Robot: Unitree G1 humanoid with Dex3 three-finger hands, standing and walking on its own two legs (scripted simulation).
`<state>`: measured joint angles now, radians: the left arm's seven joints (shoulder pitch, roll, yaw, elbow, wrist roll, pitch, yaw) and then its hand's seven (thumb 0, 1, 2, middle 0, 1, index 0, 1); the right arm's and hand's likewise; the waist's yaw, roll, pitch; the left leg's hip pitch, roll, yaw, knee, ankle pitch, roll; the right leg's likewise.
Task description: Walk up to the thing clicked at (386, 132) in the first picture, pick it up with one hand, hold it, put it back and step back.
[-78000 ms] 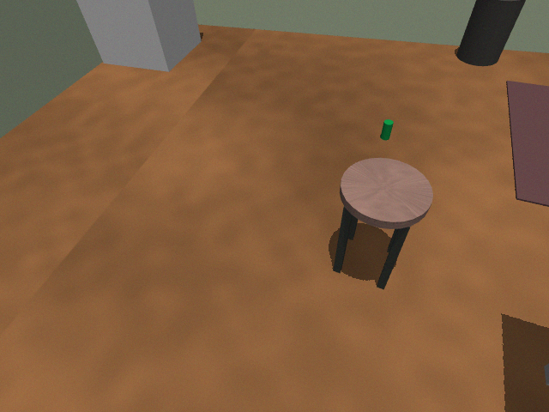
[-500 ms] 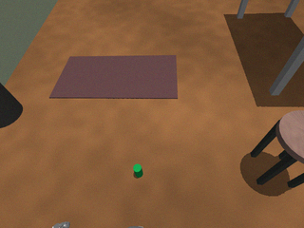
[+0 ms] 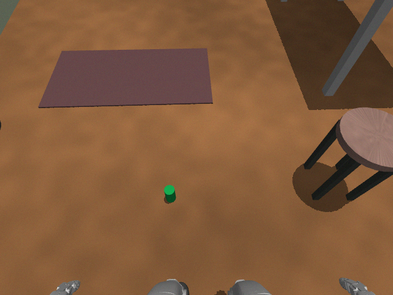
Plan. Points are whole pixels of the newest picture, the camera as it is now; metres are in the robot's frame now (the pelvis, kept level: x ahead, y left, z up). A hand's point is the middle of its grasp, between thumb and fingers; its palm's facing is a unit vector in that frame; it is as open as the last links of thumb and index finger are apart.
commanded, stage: step back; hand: left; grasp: from above
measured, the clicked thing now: (170, 194) +0.59 +0.17 -0.71
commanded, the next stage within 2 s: none
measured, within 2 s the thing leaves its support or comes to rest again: neither
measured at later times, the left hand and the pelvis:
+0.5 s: hand out of the picture -0.02 +0.26 -0.15, palm faces +0.05 -0.93 -0.37, open 7.3 cm; pelvis -0.15 -0.01 -0.01, yaw +3 degrees
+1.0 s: hand out of the picture -0.26 +0.20 -0.14, palm faces +0.00 -0.91 -0.41, open 7.3 cm; pelvis -0.32 -0.07 +0.00, yaw -1 degrees
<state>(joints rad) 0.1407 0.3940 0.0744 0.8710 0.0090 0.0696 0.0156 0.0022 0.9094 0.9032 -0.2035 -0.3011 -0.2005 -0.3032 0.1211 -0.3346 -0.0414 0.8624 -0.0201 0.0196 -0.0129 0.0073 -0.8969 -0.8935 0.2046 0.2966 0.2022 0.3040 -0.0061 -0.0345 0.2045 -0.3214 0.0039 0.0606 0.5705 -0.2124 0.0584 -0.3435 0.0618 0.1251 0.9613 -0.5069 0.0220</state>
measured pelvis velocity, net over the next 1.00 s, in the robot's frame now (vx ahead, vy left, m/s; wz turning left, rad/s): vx -0.32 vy -0.07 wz -0.01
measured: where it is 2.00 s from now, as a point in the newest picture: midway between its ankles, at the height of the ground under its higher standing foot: outside the picture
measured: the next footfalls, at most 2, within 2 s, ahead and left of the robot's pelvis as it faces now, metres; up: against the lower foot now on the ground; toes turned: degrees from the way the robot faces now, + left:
right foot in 0.10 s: -0.01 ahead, -0.14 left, +0.00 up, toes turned +2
left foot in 0.44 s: -0.11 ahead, +0.09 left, +0.00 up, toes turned +1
